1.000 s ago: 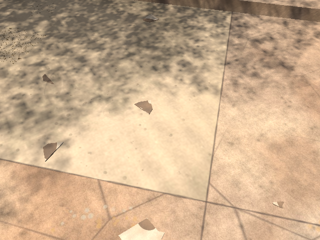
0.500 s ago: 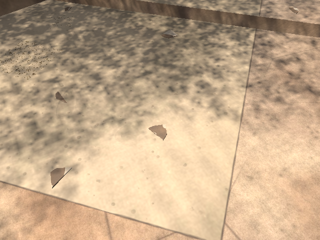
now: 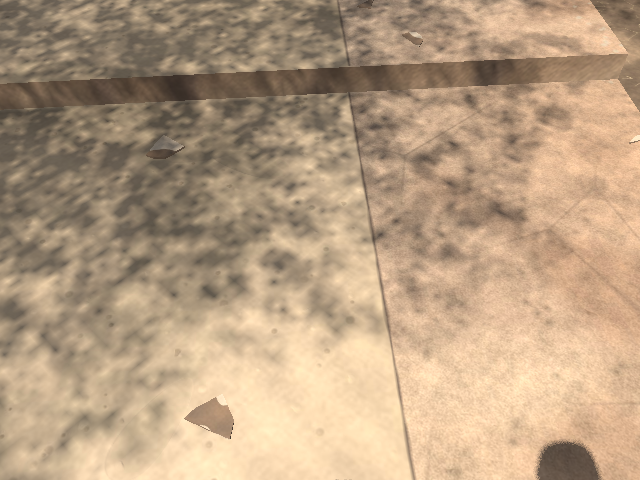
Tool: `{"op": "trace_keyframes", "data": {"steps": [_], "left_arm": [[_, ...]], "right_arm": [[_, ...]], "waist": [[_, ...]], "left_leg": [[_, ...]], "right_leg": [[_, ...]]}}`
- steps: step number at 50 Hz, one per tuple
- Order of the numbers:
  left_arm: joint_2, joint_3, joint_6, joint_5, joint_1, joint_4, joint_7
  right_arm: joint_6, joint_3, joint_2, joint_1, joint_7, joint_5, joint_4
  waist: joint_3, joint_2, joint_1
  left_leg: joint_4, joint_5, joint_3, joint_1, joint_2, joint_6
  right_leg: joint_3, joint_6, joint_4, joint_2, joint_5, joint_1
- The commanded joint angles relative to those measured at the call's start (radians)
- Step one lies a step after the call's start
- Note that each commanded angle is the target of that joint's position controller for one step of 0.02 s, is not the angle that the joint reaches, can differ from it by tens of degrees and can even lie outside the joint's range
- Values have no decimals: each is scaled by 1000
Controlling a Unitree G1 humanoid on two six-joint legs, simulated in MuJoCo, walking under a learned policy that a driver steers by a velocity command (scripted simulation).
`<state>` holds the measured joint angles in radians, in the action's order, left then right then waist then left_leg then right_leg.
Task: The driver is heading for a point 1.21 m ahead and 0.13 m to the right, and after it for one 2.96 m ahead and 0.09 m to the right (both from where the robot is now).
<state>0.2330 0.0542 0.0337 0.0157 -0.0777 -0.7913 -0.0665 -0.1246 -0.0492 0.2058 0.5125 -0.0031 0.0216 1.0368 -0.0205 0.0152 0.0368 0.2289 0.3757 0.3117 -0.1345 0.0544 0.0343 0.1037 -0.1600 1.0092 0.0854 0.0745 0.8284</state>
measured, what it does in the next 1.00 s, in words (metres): walks ahead: right foot, then left foot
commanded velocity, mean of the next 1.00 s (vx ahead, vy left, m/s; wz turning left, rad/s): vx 0.25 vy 0.00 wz -0.16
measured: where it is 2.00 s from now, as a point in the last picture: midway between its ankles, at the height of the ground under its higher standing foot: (292, 361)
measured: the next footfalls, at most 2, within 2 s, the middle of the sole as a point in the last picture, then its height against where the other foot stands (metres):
right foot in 0.14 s outside the picture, level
left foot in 0.54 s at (316, 444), level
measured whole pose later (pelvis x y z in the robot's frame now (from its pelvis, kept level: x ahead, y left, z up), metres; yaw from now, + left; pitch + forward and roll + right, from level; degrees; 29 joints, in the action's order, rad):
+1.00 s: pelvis +0.40 -0.02 +0.01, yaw -7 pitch +2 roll +0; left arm 0.26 0.07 0.00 0.03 -0.18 -0.70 0.04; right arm 0.04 -0.12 0.34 0.23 0.02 -0.02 0.61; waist -0.02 -0.04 0.01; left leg 1.05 0.37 -0.14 0.63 0.12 -0.05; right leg -0.03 -0.03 0.44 -0.03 -0.22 0.26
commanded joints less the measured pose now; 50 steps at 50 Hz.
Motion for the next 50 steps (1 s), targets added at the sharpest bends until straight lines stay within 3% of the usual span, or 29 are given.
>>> {"op": "trace_keyframes", "data": {"steps": [1,3,5,6,7,8,9,11,12,14,16,18,21,24,26,27,28,29,30,32,33,36,42,43,44,45,46,47,50], "left_arm": [[6,-19,10,2,84,80,-15],[37,-13,11,10,6,56,-13],[108,19,9,15,-301,-27,1],[150,45,12,11,-480,-82,23],[167,71,5,-24,-410,-76,57],[309,75,22,-27,-288,25,43],[303,87,28,15,-312,47,37],[204,68,54,-27,-148,80,27],[163,52,54,-40,-82,109,28],[156,49,48,-43,-41,149,45],[185,62,32,-42,-67,153,74],[204,76,-10,-48,-112,150,104],[156,66,-54,-55,-161,151,131],[72,34,-47,-27,-210,144,131],[40,12,-28,-5,-166,147,117],[36,9,-12,9,-172,156,110],[65,18,-2,3,-255,150,107],[129,23,0,3,-262,164,97],[202,41,-8,-3,-219,173,85],[166,34,-43,-4,-105,189,81],[140,29,-56,2,-82,200,82],[69,13,-58,-12,-80,196,90],[110,33,-26,-37,-129,146,85],[132,44,-23,-34,-175,125,86],[198,62,-22,-10,-231,111,89],[253,73,-22,25,-167,124,87],[187,55,-11,57,-55,171,89],[128,38,-7,42,27,200,101],[106,20,-7,-2,54,209,120]], "right_arm": [[-17,-2,112,-51,29,-3,-70],[-4,-15,179,-42,60,-9,-83],[17,-35,239,-111,73,-12,-116],[27,-44,245,-170,61,-14,-139],[30,-47,196,-232,33,-22,-155],[-31,-2,71,-182,32,-13,-299],[-65,-5,118,-188,23,-43,-347],[-57,-21,154,-257,25,-55,-373],[-33,-28,164,-233,26,-38,-356],[11,-46,190,-232,30,-17,-377],[19,-32,133,-348,44,5,-438],[30,-15,84,-427,52,3,-474],[39,-9,95,-470,44,-22,-473],[21,-5,114,-523,17,-8,-481],[-3,-14,130,-441,3,-1,-448],[-12,-22,158,-394,4,9,-440],[-8,-27,195,-366,6,40,-449],[7,-33,189,-318,6,32,-439],[24,-43,204,-314,8,-2,-458],[66,-50,225,-345,15,-27,-489],[81,-48,223,-373,20,-33,-504],[125,-57,209,-408,24,-33,-522],[155,-91,239,-336,46,-52,-512],[156,-90,232,-341,48,-58,-517],[158,-83,202,-345,49,-62,-531],[151,-75,156,-353,43,-77,-550],[135,-96,235,-313,32,-54,-536],[138,-107,271,-268,26,-47,-498],[163,-82,200,-201,22,-34,-455]], "waist": [[-151,-39,-62],[-82,-68,-107],[80,-104,-250],[150,-77,-325],[88,97,-294],[153,261,-114],[456,88,-150],[158,-212,-12],[93,-244,29],[32,-199,61],[41,-141,35],[113,-57,-4],[192,50,-63],[164,129,-112],[166,109,-57],[204,55,-51],[247,-123,-83],[319,-329,-58],[309,-214,-34],[191,-24,-22],[143,6,-39],[96,-112,-63],[152,-240,-61],[157,-231,-85],[187,-140,-94],[152,215,-59],[117,227,-22],[102,143,15],[61,51,14]], "left_leg": [[-91,-985,17,176,-243,-56],[113,-1396,33,94,-261,-66],[518,-1503,-10,154,-307,-62],[834,-1239,-39,265,-294,-57],[1210,-161,-51,496,-68,-56],[1568,251,-290,900,52,-106],[1606,224,-526,934,24,-95],[1360,106,-488,968,-51,-59],[1307,81,-478,903,-78,-76],[1103,37,-454,755,-120,-114],[872,-60,-394,675,-83,-136],[658,-186,-372,631,-12,-138],[436,-412,-341,595,19,-135],[356,-490,-368,590,-32,-90],[218,-543,-377,485,-59,-15],[219,-810,-453,335,-105,45],[269,-1127,-662,153,-259,230],[187,-1081,-949,56,-408,384],[153,-813,-1029,74,-395,369],[105,-321,-977,221,-306,263],[72,-175,-932,330,-263,216],[13,-66,-770,507,-91,123],[-2,113,-885,452,-97,86],[23,150,-863,521,-63,46],[155,213,-773,668,4,-17],[504,215,-532,841,128,-35],[734,168,-524,882,47,-71],[853,103,-483,845,18,-83],[1094,-21,-420,857,-18,-117]], "right_leg": [[103,-31,-211,-62,44,-182],[173,-37,-289,-157,26,-324],[132,-72,-325,-212,-32,-659],[27,-113,-420,-183,-6,-864],[-116,-128,-526,-106,67,-965],[-630,-307,-441,137,622,-1213],[-866,-433,-589,253,340,-1328],[-736,-303,-714,156,120,-991],[-675,-265,-725,129,180,-817],[-530,-206,-740,23,288,-563],[-410,-149,-670,-98,460,-443],[-370,-73,-589,-167,483,-458],[-350,33,-522,-163,293,-539],[-413,23,-476,-81,139,-610],[-398,33,-374,-54,161,-643],[-353,61,-250,-110,83,-590],[-288,152,-16,-204,-198,-437],[-229,220,169,-230,-697,-281],[-259,224,278,-207,-715,-221],[-260,224,375,-189,-619,-153],[-261,212,306,-173,-570,-177],[-162,194,-77,-209,-539,-373],[-211,146,-515,-210,-382,-581],[-209,123,-617,-172,-324,-697],[-330,51,-687,-19,-385,-849],[-608,-70,-759,229,-393,-821],[-642,-109,-771,307,-253,-722],[-513,-74,-739,258,-170,-682],[-293,-27,-694,147,-15,-655]]}}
